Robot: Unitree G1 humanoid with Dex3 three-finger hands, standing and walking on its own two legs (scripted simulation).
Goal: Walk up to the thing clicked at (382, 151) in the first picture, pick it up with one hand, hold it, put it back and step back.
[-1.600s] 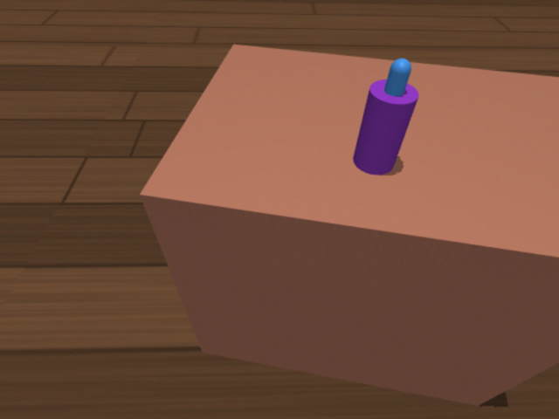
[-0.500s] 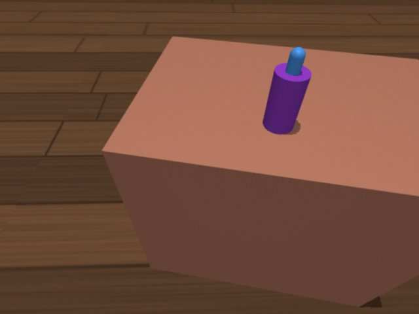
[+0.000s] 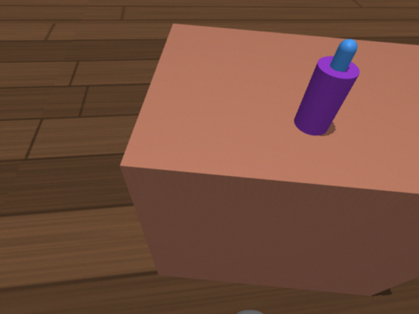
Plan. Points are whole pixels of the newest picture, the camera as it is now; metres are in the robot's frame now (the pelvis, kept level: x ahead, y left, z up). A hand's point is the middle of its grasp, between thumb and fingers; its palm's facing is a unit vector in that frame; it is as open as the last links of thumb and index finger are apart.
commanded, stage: walk up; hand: right
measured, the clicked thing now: (328, 88) +0.54 -0.25 +0.14
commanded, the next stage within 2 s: stand in 1.80 s
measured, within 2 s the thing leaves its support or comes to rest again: neither
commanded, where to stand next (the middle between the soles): +0.08 +0.00 m, yaw -6 degrees
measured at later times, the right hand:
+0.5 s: hand out of the picture +0.10 -0.26 -0.13, palm faces +0.06 +0.90 -0.43, open 7.4 cm
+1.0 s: hand out of the picture +0.08 -0.26 -0.15, palm faces +0.07 +0.94 -0.32, open 7.4 cm
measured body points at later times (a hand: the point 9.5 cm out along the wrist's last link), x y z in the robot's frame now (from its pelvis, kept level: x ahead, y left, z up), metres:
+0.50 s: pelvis +0.04 +0.02 +0.00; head +0.08 +0.04 +0.44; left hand +0.19 +0.31 -0.13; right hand +0.10 -0.30 -0.10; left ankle +0.03 +0.14 -0.73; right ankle +0.04 -0.11 -0.70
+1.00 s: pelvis +0.03 -0.01 +0.01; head +0.05 -0.01 +0.46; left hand +0.18 +0.28 -0.11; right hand +0.07 -0.31 -0.12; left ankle +0.04 +0.14 -0.73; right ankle +0.04 -0.14 -0.73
